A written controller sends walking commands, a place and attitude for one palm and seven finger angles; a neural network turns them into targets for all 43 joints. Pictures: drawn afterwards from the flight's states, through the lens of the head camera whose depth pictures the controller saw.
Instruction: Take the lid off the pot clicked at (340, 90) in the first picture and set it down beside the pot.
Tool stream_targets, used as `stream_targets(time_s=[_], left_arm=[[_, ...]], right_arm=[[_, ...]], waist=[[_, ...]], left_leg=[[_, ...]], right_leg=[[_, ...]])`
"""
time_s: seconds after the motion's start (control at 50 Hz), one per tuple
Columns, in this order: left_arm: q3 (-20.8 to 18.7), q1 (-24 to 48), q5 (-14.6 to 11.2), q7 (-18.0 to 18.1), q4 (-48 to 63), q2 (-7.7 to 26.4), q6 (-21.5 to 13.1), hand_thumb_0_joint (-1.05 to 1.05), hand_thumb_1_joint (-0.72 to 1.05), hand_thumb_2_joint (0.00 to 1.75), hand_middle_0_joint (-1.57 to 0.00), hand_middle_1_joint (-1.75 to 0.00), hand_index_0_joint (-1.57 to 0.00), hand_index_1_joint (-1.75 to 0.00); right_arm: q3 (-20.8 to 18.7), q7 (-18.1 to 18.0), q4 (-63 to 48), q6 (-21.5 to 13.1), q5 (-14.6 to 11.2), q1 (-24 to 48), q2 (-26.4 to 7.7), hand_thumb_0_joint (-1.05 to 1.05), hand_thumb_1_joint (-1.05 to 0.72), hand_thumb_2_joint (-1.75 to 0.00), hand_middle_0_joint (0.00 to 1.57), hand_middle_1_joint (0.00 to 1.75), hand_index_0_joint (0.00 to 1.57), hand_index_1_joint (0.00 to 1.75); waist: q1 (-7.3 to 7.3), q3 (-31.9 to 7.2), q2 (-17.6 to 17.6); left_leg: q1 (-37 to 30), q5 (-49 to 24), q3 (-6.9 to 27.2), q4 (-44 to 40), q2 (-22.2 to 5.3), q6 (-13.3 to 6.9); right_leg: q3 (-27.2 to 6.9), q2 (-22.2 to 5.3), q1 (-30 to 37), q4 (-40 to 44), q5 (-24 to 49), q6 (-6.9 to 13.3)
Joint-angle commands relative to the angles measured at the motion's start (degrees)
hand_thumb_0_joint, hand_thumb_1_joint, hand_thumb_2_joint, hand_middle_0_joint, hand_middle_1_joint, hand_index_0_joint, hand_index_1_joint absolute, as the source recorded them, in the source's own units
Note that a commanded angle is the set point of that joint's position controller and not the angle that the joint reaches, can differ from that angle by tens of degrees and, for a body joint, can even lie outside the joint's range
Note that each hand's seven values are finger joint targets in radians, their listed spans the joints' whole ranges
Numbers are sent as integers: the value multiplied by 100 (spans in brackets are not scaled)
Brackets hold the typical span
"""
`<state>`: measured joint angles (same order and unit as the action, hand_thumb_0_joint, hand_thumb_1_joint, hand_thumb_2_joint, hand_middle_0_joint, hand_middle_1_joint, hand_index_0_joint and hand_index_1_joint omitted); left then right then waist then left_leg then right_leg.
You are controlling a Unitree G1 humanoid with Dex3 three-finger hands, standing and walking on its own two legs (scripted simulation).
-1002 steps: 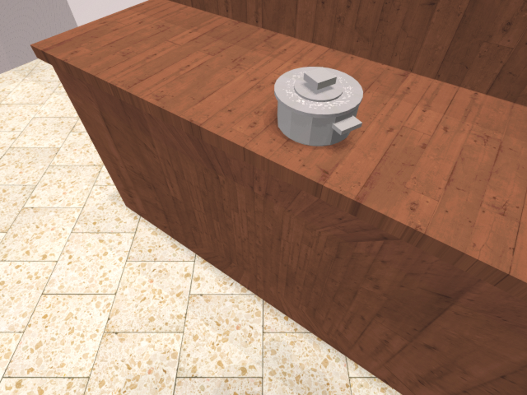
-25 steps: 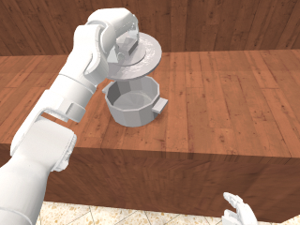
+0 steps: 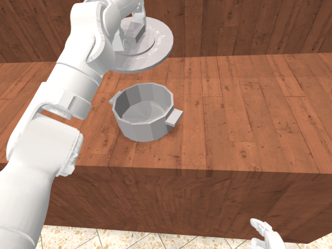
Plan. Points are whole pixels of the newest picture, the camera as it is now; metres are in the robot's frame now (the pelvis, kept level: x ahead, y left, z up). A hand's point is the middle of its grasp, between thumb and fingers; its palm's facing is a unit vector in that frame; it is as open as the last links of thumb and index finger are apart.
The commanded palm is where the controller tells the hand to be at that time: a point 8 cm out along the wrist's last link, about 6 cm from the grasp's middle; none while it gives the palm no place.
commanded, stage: lift the lid straight up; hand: left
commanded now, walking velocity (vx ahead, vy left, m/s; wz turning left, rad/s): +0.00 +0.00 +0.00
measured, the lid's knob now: (130, 31) +0.49 +0.07 +0.29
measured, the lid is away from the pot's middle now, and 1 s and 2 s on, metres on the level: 0.03 0.11 0.22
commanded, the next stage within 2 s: move the lid sideways beside the pot in 0.06 s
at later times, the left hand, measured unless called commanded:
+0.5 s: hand (97, 39) +0.46 +0.13 +0.29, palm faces -0.07 -0.01 -1.00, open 8.3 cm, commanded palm +0.43 +0.14 +0.36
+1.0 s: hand (75, 40) +0.47 +0.18 +0.29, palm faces -0.09 +0.00 -1.00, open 8.3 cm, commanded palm +0.44 +0.19 +0.36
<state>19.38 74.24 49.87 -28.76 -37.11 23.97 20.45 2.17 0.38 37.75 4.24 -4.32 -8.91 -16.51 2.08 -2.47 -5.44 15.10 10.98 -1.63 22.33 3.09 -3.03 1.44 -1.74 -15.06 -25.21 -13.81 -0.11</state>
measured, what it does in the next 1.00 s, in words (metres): stands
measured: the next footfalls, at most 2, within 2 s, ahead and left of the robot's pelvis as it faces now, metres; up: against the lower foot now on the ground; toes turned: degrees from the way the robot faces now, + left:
none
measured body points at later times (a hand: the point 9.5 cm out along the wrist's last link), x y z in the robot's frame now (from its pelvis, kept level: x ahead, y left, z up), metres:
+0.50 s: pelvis +0.00 +0.01 +0.00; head +0.03 -0.03 +0.45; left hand +0.46 +0.13 +0.35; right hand +0.17 -0.23 -0.12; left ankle +0.00 +0.09 -0.74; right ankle -0.01 -0.12 -0.74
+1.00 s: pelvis +0.00 +0.02 +0.00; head +0.03 -0.01 +0.45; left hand +0.47 +0.18 +0.35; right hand +0.13 -0.24 -0.12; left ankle +0.00 +0.09 -0.74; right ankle -0.01 -0.12 -0.74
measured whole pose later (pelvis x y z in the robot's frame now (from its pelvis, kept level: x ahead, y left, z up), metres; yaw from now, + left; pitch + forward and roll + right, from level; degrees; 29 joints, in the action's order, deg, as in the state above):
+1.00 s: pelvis +0.00 +0.02 +0.00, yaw +0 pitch +4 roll +0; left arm 15.3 70.5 52.6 -32.5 -36.2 33.9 17.8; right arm 1.5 -0.4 37.2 4.5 -4.6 -11.6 -16.9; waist 2.7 -1.6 -4.5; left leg 15.7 11.0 -1.5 22.2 3.8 -4.2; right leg 1.6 -2.3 -14.5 -23.0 -12.8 -1.2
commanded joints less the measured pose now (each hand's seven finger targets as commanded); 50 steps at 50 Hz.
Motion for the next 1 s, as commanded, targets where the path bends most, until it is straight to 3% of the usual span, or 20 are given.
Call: stream_targets(time_s=[0.0,0.04,0.08,0.14,0.18,0.24,0.26,0.34,0.46,0.54,0.58,0.64,0.66,0.68,0.72,0.76,0.8,0.84,0.86,0.98], left_arm=[[-603,3458,226,219,1291,1274,46,0,49,119,-114,-106,-87,-89],[-423,3205,21,222,1225,933,4,0,49,119,-114,-106,-87,-89],[-969,3379,266,228,1232,1715,76,0,49,119,-114,-106,-87,-89],[-691,3218,14,213,1320,1289,11,0,49,119,-114,-106,-87,-89],[-1145,3203,334,220,935,1957,106,0,49,119,-114,-106,-87,-89],[-867,3089,139,191,1353,1559,0,0,49,119,-114,-106,-87,-89],[-1049,3108,302,168,1495,1857,16,0,49,119,-114,-106,-87,-89],[-726,2800,122,71,1201,1434,63,0,49,119,-114,-106,-87,-89],[-888,3425,291,44,1815,1844,-28,0,49,119,-114,-106,-87,-89],[-695,2942,118,11,1261,1535,-39,0,49,119,-114,-106,-87,-89],[-1029,3094,373,18,1027,1991,9,0,49,119,-114,-106,-87,-89],[-680,3098,175,36,1139,1630,-123,0,49,119,-114,-106,-87,-89],[-1043,3344,361,61,1509,2115,-159,0,49,119,-114,-106,-87,-89],[-1109,3209,454,46,1189,2202,-119,0,49,119,-114,-106,-87,-89],[-941,3338,439,8,1113,2040,-120,0,49,119,-114,-106,-87,-89],[-1257,3108,436,28,1251,2440,-203,0,49,119,-114,-106,-87,-89],[-1035,2999,486,-44,777,2197,-137,0,49,119,-114,-106,-87,-89],[-883,2811,253,-50,1034,2001,-235,0,49,119,-114,-106,-87,-89],[-1099,3114,441,-45,1420,2321,-260,0,49,119,-114,-106,-87,-89],[-1358,2973,536,-84,906,2720,-275,0,49,119,-114,-106,-87,-89]], right_arm=[[-176,-26,-943,-293,-18,709,-511,0,-90,-90,20,30,20,30],[-228,5,-903,-298,-36,627,-543,0,-90,-90,20,30,20,30],[-192,-34,-902,-286,19,631,-563,0,-90,-90,20,30,20,30],[-236,-17,-866,-324,-15,564,-582,0,-90,-90,20,30,20,30],[-189,-74,-845,-281,48,570,-591,0,-90,-90,20,30,20,30],[-250,-29,-903,-309,5,574,-600,0,-90,-90,20,30,20,30],[-221,-16,-952,-314,28,616,-556,0,-90,-90,20,30,20,30],[-255,-17,-893,-222,-30,557,-633,0,-90,-90,20,30,20,30],[-236,-42,-917,-296,-16,507,-583,0,-90,-90,20,30,20,30],[-267,-44,-799,-276,-36,379,-661,0,-90,-90,20,30,20,30],[-245,-85,-803,-257,1,423,-652,0,-90,-90,20,30,20,30],[-272,-88,-766,-265,-36,310,-702,0,-90,-90,20,30,20,30],[-261,-78,-858,-312,0,338,-654,0,-90,-90,20,30,20,30],[-254,-115,-867,-303,17,405,-650,0,-90,-90,20,30,20,30],[-252,-122,-812,-296,-11,317,-643,0,-90,-90,20,30,20,30],[-266,-93,-856,-290,8,256,-695,0,-90,-90,20,30,20,30],[-255,-116,-821,-254,-23,270,-679,0,-90,-90,20,30,20,30],[-314,-93,-842,-228,-45,196,-758,0,-90,-90,20,30,20,30],[-303,-88,-907,-262,-17,229,-703,0,-90,-90,20,30,20,30],[-302,-163,-856,-224,-2,139,-742,0,-90,-90,20,30,20,30]], waist=[[-20,-2395,1021],[61,-2359,884],[-65,-2493,1050],[9,-2463,838],[-97,-2411,1121],[-41,-2579,852],[-122,-2817,866],[27,-2239,838],[-11,-2698,590],[89,-2299,597],[13,-2237,836],[118,-2269,611],[-16,-2729,552],[-3,-2568,679],[50,-2417,713],[-37,-2649,635],[48,-2135,843],[89,-2239,643],[10,-2584,500],[43,-2331,663]], left_leg=[[-1079,-1533,162,13,-17,-129],[-1266,-1790,234,125,-22,-150],[-1113,-1668,204,45,-23,-143],[-1284,-1870,234,106,-23,-139],[-983,-1645,180,11,-28,-133],[-1314,-2178,231,138,-49,-142],[-1309,-2234,218,105,-44,-139],[-1295,-2043,234,104,-61,-128],[-1575,-2180,341,48,-60,-80],[-1522,-2249,404,99,-78,-49],[-1307,-1758,329,22,-63,-88],[-1466,-1803,373,31,-67,-53],[-1548,-1966,384,-2,-61,-50],[-1435,-1900,357,55,-51,-101],[-1409,-1887,357,13,-61,-81],[-1433,-2141,372,-2,-83,-56],[-1212,-1806,321,-17,-76,-86],[-1420,-2043,395,49,-97,-67],[-1553,-2130,371,30,-90,-69],[-1324,-1965,338,62,-62,-127]], right_leg=[[-16,62,792,105,2197,278],[11,69,614,128,2241,299],[-25,96,880,114,2283,292],[-2,52,731,121,2337,303],[-30,75,945,136,2327,286],[-27,34,868,99,2577,311],[-72,72,1048,64,2637,290],[35,58,559,178,2296,298],[31,150,651,150,2152,300],[103,115,371,208,2058,327],[85,158,466,224,1896,318],[97,114,324,241,1798,330],[40,167,612,197,1892,321],[26,151,610,195,1956,336],[79,157,514,202,1943,324],[34,160,689,205,2036,313],[102,153,477,225,1920,313],[91,122,378,261,1870,317],[43,184,524,233,1894,304],[62,189,562,266,1967,320]])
